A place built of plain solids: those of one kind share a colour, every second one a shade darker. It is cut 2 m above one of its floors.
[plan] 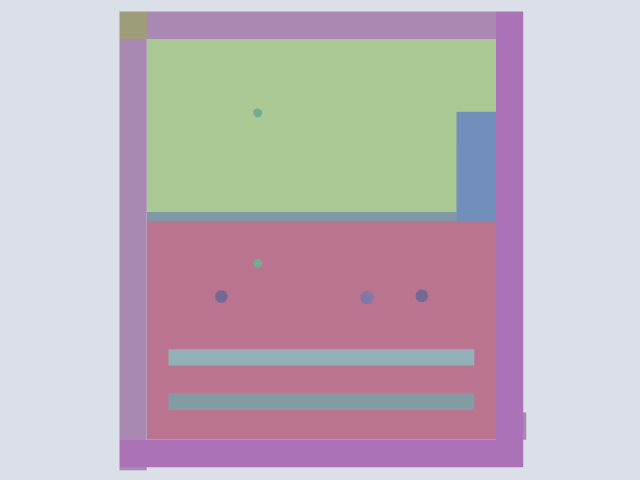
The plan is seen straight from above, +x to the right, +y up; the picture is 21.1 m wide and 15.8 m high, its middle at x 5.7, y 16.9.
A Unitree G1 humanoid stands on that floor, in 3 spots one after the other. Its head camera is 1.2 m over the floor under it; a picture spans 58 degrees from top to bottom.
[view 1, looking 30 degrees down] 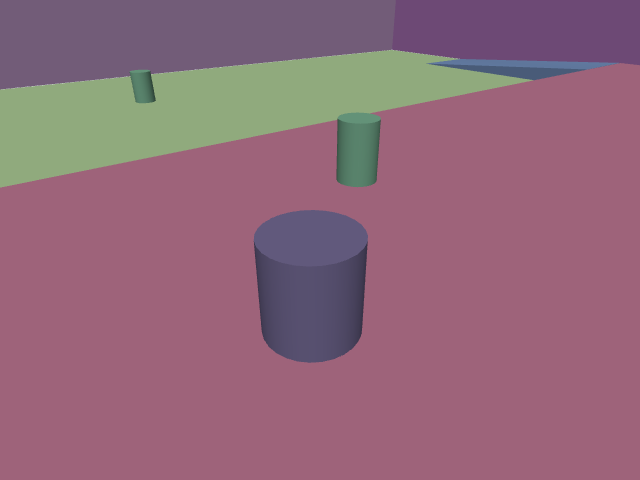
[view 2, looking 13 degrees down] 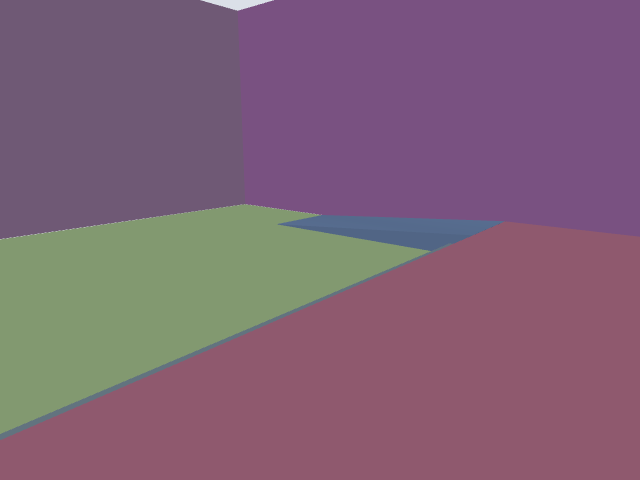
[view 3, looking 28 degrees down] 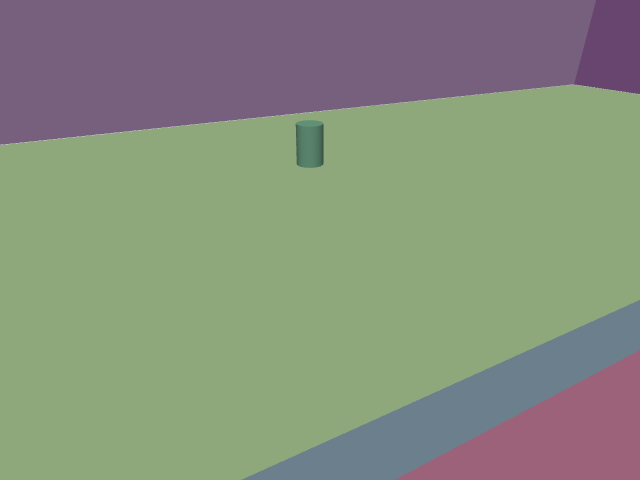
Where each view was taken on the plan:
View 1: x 1.65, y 13.92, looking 53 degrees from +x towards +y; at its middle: zclutw_stool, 1.54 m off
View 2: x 4.75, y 15.52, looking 40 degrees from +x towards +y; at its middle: floor_kid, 6.67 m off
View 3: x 1.65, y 16.92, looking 63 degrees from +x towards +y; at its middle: floor_kid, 3.20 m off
